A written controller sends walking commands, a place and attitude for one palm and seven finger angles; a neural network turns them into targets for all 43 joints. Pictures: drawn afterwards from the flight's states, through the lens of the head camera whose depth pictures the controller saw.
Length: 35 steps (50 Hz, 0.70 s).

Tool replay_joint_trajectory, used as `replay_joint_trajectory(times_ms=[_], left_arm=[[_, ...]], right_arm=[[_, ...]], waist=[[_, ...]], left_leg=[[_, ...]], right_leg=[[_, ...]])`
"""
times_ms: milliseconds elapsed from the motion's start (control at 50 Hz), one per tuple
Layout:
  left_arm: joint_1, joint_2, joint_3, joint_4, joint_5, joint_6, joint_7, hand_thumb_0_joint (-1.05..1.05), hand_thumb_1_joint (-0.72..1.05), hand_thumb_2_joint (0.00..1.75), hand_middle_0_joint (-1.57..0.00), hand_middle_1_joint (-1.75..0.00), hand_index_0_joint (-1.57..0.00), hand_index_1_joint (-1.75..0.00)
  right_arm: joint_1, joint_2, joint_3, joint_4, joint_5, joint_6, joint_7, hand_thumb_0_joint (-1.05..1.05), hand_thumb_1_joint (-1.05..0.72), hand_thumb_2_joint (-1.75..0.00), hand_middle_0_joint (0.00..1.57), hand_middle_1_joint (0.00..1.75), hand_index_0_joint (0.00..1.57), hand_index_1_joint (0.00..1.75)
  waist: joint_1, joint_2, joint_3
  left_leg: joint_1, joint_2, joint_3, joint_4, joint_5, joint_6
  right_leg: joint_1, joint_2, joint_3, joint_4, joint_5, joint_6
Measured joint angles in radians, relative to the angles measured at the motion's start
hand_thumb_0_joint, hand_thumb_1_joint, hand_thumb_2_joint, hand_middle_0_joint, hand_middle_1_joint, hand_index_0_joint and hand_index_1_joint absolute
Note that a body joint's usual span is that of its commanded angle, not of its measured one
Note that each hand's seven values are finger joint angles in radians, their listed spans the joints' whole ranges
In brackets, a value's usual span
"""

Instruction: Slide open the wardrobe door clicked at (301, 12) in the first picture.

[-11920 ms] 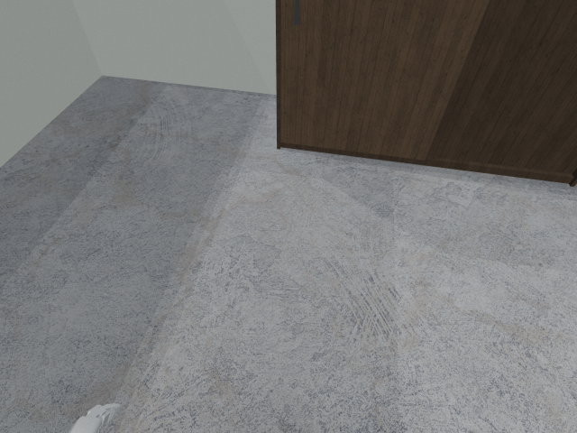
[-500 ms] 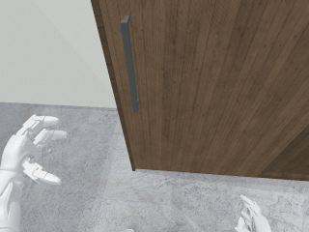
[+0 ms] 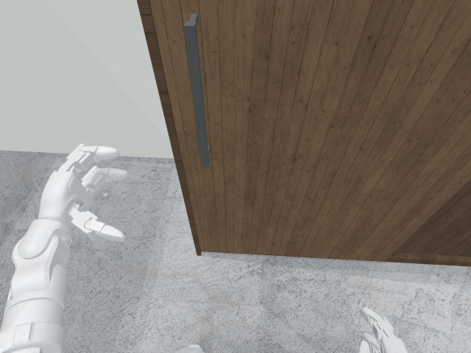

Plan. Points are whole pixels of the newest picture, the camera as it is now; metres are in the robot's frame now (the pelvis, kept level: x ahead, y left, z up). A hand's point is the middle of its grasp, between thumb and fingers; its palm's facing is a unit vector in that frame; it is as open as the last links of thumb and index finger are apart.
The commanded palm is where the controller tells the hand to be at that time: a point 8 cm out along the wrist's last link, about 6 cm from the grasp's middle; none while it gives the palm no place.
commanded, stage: move the hooked fingers beside the handle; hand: left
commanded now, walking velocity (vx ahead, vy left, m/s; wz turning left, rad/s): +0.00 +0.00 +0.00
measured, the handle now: (200, 103) +0.56 +0.10 +0.11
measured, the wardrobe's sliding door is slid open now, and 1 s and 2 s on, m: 0.00 0.00 0.00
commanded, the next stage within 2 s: feel for the door with the fingertips in 1.90 s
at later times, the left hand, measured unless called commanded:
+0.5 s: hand (144, 163) +0.41 +0.19 +0.09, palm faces -0.02 -1.00 +0.00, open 14.0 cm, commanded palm +0.39 +0.24 +0.09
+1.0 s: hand (170, 135) +0.49 +0.16 +0.08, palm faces -0.03 -1.00 +0.00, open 14.0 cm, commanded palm +0.47 +0.22 +0.08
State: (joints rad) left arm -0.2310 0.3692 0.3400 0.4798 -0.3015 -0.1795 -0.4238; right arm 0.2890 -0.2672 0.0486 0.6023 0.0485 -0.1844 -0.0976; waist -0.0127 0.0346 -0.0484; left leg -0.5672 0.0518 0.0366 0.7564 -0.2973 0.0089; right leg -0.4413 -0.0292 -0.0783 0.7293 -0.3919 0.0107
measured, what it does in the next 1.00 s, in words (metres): stands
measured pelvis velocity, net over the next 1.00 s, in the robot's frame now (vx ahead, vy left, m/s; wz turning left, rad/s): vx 0.01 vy -0.01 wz -0.03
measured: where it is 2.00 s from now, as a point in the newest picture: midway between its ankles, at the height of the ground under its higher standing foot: outside the picture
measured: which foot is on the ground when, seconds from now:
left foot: down 0.00-1.00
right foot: down 0.00-1.00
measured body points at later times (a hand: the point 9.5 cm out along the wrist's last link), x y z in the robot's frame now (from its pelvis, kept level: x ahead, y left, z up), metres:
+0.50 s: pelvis +0.01 -0.01 +0.00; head +0.06 -0.01 +0.44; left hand +0.41 +0.24 +0.09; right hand +0.10 -0.27 -0.11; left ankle +0.05 +0.11 -0.71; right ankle -0.01 -0.13 -0.71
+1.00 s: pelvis +0.01 -0.01 -0.02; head +0.10 -0.01 +0.42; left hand +0.49 +0.21 +0.08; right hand +0.04 -0.28 -0.14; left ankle +0.05 +0.11 -0.71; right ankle -0.01 -0.13 -0.71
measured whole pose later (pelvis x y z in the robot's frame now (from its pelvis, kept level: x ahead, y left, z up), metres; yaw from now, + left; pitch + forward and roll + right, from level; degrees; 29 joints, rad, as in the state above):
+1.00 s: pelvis +0.01 -0.01 -0.02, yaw -1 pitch +15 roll -2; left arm -0.81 0.44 0.35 1.09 -0.14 -0.32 -0.27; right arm 0.37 -0.27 0.02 0.66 0.02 0.00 -0.05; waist -0.12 0.03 -0.08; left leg -0.77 0.08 0.04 0.87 -0.35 -0.01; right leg -0.66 0.00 -0.07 0.85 -0.45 -0.01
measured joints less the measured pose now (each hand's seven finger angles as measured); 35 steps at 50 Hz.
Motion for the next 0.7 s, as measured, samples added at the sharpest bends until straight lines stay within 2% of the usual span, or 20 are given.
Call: replay_joint_trajectory(times_ms=[140,280,440,620,700], left_arm=[[-0.068,-0.026,-0.042,0.048,0.031,-0.007,0.048,-0.01,-0.50,0.30,-0.30,-1.20,-0.30,-1.20],[-0.163,-0.031,-0.051,0.123,0.064,-0.036,0.092,-0.01,-0.50,0.30,-0.30,-1.20,-0.30,-1.20],[-0.248,-0.009,-0.033,0.250,0.076,-0.040,0.102,-0.01,-0.50,0.30,-0.30,-1.20,-0.30,-1.20],[-0.332,0.005,-0.020,0.345,0.093,-0.096,0.109,-0.01,-0.50,0.30,-0.30,-1.20,-0.30,-1.20],[-0.397,0.021,-0.029,0.420,0.103,-0.101,0.111,-0.01,-0.50,0.30,-0.30,-1.20,-0.30,-1.20]], right_arm=[[0.003,-0.002,-0.004,0.014,-0.003,0.023,0.006,0.01,-0.91,-0.90,0.21,0.30,0.20,0.30],[0.000,0.005,-0.005,0.029,-0.010,0.046,0.014,0.01,-0.91,-0.90,0.21,0.30,0.20,0.30],[0.018,0.000,-0.012,0.029,-0.009,0.089,0.023,0.01,-0.91,-0.90,0.21,0.30,0.20,0.30],[0.037,-0.008,-0.026,0.047,-0.010,0.124,0.027,0.01,-0.91,-0.90,0.21,0.30,0.20,0.30],[0.041,-0.009,-0.029,0.053,-0.009,0.137,0.027,0.01,-0.91,-0.90,0.21,0.30,0.20,0.30]], waist=[[-0.003,0.002,0.010],[-0.019,-0.003,0.004],[-0.036,-0.002,-0.009],[-0.047,-0.007,-0.012],[-0.059,-0.007,-0.013]], left_leg=[[-0.018,-0.005,-0.003,0.010,-0.004,0.002],[-0.037,0.000,-0.002,0.017,-0.008,-0.003],[-0.052,0.008,0.003,0.021,-0.015,-0.010],[-0.089,0.017,-0.003,0.045,-0.026,-0.017],[-0.113,0.019,-0.009,0.058,-0.029,-0.019]], right_leg=[[-0.016,-0.005,-0.003,0.012,-0.007,0.002],[-0.039,-0.001,0.000,0.023,-0.013,-0.003],[-0.062,0.007,0.007,0.034,-0.021,-0.009],[-0.099,0.015,0.003,0.060,-0.034,-0.017],[-0.120,0.017,-0.002,0.072,-0.038,-0.019]])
